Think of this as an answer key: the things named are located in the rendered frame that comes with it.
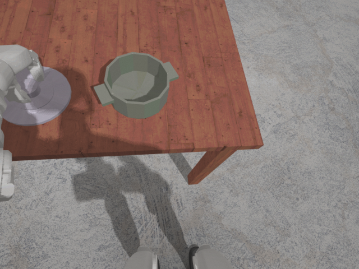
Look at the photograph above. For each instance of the left robot upper arm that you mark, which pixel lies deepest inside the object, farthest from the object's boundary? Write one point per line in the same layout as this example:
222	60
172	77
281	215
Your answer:
6	175

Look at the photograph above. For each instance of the robot right thigh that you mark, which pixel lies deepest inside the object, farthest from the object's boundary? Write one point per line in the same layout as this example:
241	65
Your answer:
210	259

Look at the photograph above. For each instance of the pot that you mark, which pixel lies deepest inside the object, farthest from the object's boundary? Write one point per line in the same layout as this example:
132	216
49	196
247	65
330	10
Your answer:
136	84

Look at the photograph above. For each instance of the left robot forearm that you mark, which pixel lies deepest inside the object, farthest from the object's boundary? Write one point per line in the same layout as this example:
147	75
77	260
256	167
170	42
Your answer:
6	79

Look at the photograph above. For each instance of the robot left hand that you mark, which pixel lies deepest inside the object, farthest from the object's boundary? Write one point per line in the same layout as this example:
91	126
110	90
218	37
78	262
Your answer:
18	58

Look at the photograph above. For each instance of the table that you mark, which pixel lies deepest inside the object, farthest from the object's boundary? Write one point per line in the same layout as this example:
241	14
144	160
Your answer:
208	108

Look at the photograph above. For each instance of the lid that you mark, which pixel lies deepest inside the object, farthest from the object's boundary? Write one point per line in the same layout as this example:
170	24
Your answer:
53	99

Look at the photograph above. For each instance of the knob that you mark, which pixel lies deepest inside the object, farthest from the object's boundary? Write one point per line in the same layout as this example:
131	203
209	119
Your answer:
31	87

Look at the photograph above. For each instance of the robot right shin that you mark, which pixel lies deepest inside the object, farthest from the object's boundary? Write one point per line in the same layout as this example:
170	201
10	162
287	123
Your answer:
204	246

